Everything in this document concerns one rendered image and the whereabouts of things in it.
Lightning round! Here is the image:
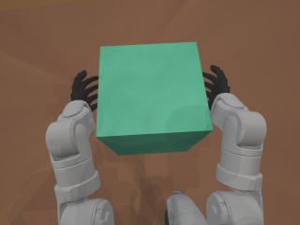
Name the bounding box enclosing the robot right thigh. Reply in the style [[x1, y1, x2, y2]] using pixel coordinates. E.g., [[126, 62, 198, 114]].
[[166, 194, 207, 225]]

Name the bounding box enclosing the robot right upper arm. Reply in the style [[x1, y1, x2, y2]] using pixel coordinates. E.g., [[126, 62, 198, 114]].
[[206, 190, 277, 225]]

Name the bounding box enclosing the right robot forearm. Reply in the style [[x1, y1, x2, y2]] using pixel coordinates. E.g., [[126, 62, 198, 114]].
[[210, 93, 267, 221]]

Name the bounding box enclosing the carton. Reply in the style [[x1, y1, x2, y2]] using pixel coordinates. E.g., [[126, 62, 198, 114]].
[[96, 41, 213, 156]]

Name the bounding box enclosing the robot left upper arm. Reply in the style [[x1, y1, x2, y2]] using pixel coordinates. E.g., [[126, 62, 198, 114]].
[[60, 198, 114, 225]]

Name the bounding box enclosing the robot right hand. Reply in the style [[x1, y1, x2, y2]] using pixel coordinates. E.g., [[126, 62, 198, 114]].
[[202, 65, 231, 111]]

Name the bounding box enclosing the robot left hand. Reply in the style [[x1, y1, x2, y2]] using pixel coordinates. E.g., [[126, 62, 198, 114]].
[[70, 70, 99, 112]]

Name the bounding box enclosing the left robot forearm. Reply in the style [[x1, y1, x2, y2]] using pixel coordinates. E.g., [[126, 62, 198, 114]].
[[45, 99, 101, 225]]

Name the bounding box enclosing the robot right shin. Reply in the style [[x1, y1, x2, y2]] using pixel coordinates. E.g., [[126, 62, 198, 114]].
[[169, 191, 181, 225]]

